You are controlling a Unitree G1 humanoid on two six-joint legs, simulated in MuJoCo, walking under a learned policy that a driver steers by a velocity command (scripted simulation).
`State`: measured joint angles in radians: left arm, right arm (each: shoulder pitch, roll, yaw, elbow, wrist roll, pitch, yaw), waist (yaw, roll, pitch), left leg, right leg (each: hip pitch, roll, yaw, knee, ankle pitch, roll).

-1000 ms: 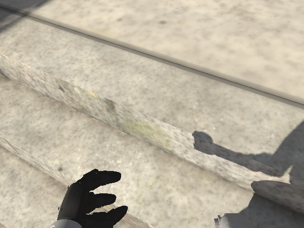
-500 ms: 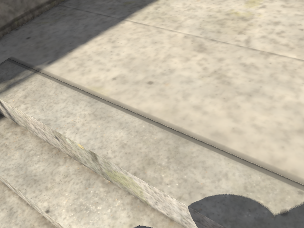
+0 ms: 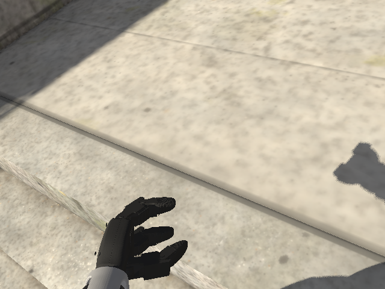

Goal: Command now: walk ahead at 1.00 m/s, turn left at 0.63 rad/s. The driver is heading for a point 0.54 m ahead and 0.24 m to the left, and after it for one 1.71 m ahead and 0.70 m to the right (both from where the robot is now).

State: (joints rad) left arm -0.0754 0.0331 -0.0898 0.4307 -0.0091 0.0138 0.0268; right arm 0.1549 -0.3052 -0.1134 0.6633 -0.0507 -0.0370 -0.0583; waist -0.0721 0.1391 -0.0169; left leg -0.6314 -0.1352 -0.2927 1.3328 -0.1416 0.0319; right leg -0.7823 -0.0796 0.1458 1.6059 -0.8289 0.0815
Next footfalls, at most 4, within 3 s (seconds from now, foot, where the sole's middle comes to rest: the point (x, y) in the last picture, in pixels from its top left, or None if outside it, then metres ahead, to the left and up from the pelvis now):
0.76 left None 0.29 0.38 -0.80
1.38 right None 0.23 0.36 -0.80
1.52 left None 0.11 0.74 -0.99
1.92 right None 0.23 0.47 -0.80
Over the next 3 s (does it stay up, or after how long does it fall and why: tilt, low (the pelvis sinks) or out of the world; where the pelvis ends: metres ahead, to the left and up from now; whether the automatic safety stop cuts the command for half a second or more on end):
stays up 0.51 0.29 0.15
